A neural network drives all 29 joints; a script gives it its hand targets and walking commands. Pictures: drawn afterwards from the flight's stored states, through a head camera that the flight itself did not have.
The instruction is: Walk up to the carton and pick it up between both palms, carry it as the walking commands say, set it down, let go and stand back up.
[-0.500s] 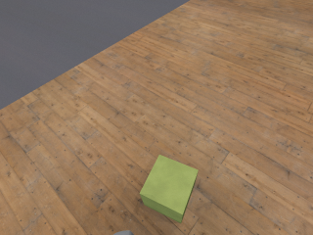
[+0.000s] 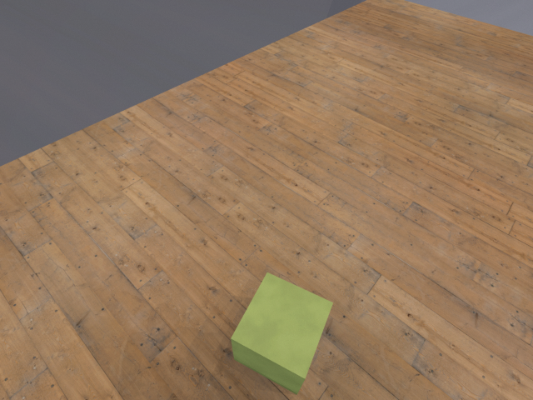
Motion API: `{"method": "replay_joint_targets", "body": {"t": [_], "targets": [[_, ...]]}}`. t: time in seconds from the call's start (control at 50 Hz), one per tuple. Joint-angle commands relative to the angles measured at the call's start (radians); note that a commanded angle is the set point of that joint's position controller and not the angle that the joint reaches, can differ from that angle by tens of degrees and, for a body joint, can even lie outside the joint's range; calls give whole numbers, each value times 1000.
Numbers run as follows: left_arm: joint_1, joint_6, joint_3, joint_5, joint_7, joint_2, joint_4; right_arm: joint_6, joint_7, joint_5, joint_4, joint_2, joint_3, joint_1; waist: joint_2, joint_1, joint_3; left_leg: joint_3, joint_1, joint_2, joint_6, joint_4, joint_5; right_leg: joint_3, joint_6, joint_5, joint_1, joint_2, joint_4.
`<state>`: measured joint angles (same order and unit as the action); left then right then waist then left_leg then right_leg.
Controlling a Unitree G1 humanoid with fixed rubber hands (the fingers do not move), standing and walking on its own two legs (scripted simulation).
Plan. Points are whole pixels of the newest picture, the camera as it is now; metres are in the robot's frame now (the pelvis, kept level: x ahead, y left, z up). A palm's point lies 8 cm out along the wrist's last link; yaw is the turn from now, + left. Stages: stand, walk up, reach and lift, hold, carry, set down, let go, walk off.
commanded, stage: walk up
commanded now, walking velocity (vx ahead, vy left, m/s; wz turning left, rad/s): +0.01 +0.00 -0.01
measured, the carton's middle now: (281, 332) +0.44 -0.06 -0.66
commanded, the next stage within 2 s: none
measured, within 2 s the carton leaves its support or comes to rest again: neither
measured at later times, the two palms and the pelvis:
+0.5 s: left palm out of the picture +0.02 +0.32 -0.11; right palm out of the picture +0.05 -0.22 -0.14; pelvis +0.01 +0.04 +0.01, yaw -8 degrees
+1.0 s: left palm (46, 359) +0.22 +0.40 -0.15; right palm out of the picture +0.02 -0.09 -0.11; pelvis +0.05 +0.18 +0.00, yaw -18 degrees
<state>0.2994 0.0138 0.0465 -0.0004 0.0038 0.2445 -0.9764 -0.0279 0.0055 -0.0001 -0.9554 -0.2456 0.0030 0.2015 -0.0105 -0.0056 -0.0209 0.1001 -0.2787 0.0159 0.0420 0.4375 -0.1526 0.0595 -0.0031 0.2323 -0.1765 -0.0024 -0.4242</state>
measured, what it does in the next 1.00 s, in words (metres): steps to the left, turning right: left foot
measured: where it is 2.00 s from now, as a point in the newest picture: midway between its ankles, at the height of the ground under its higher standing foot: outside the picture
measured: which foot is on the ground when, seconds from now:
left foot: down 0.00-0.28, up 0.30-0.64, down 0.66-1.00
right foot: down 0.00-0.64, up 0.66-1.00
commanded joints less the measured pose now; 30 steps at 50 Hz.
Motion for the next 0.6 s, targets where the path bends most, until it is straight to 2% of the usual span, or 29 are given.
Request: {"method": "replay_joint_targets", "body": {"t": [0.0, 0.08, 0.2, 0.22, 0.24, 0.26, 0.28, 0.3, 0.32, 0.34, 0.36, 0.42, 0.46, 0.5, 0.52, 0.54, 0.56, 0.58], "targets": [[58, -26, -27, -31, 11, 35, -6, 21, 3, -15, -12, -77, 42, 21, 40, -4, -18, -162, 88, 111, -6, -151, -131, -116, -18, 2, -50, -85, 136], [56, -37, -24, -29, 13, 45, -3, 29, 3, -13, -24, -62, 39, 43, -16, -16, 5, -112, 144, 83, -14, -84, -6, -167, -34, -2, -71, -123, 175], [70, -36, -23, -27, 17, 31, -6, 33, 6, -12, -42, -54, 36, 53, 3, -14, 14, -115, 156, 95, -14, -101, 6, -141, -34, -35, -60, -112, 144], [5, -27, 29, -45, 35, 118, -4, 29, 11, -29, -21, -83, 71, -20, -28, -35, -1, -71, 114, 118, -51, -47, 6, -119, -18, -16, -109, -136, 96], [218, 1, 57, -55, 68, 228, -30, -25, -11, -50, 59, -182, 99, -130, 92, 79, -96, 13, -192, 8, -83, 226, -164, -524, -123, -50, 8, -374, 189], [256, 3, 84, -57, 78, 287, -35, -40, -9, -56, 76, -141, 100, -173, -27, 101, -131, -120, -368, 37, -108, 438, -235, -710, -216, -21, 15, -499, 254], [224, 8, 82, -47, 86, 280, -33, -45, -15, -60, 82, -133, 101, -150, -26, 85, -135, -176, -392, 69, -108, 526, -202, -718, -222, 86, -1, -517, 272], [129, 8, 76, -45, 86, 263, -3, -43, -23, -63, 85, -146, 103, -135, -18, 57, -156, -199, -400, 82, -107, 565, -169, -659, -193, 186, -41, -485, 275], [43, 1, 73, -44, 83, 249, 35, -35, -27, -58, 78, -158, 107, -94, -10, 21, -144, -207, -413, 92, -103, 578, -133, -589, -166, 220, -24, -436, 261], [3, -3, 71, -44, 79, 238, 50, -28, -30, -52, 59, -154, 106, -67, -28, 0, -116, -203, -402, 84, -105, 565, -114, -498, -146, 175, -2, -380, 234], [14, -5, 69, -44, 75, 234, 53, -27, -34, -47, 53, -149, 101, -71, -51, 4, -94, -181, -378, 68, -108, 543, -106, -446, -133, 127, 3, -341, 219], [120, -3, 66, -52, 73, 221, 25, -35, -39, -34, 103, -113, 78, -164, -195, 68, -64, -132, -286, 44, -117, 474, -146, -420, -135, -16, -36, -284, 189], [116, -1, 77, -58, 74, 244, 24, -35, -37, -25, 119, -112, 71, -174, -262, 76, -46, -125, -253, 41, -116, 408, -193, -416, -147, -147, -12, -276, 162], [76, -2, 87, -63, 73, 268, 36, -27, -34, -17, 118, -121, 66, -158, -278, 68, -15, -114, -206, 42, -113, 321, -235, -393, -149, -301, 19, -272, 117], [55, -3, 89, -64, 72, 273, 40, -20, -30, -13, 114, -122, 62, -137, -283, 58, 11, -111, -152, 43, -108, 251, -242, -383, -138, -386, 25, -266, 78], [25, -4, 89, -61, 69, 270, 44, -11, -23, -5, 102, -124, 58, -91, -285, 33, 46, -109, -54, 41, -104, 153, -234, -371, -114, -456, -1, -248, 26], [-8, -4, 85, -52, 64, 257, 50, 1, -12, 5, 80, -134, 59, -18, -257, -10, 89, -95, 101, 41, -95, 0, -152, -338, -75, -456, -66, -208, -52], [-33, -5, 76, -43, 59, 224, 59, 14, 0, 9, 39, -167, 71, 97, -162, -70, 148, -100, 302, 84, -84, -143, 0, -278, -28, -279, -187, -137, -207]]}}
